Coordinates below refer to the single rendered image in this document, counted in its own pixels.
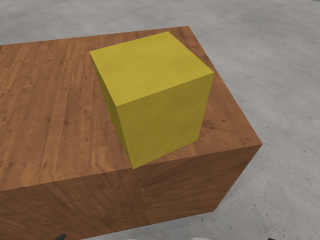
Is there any carton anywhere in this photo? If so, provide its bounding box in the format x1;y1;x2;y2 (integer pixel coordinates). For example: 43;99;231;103
89;31;214;169

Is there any pedestal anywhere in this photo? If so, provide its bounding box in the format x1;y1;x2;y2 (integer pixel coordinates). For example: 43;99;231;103
0;26;263;240

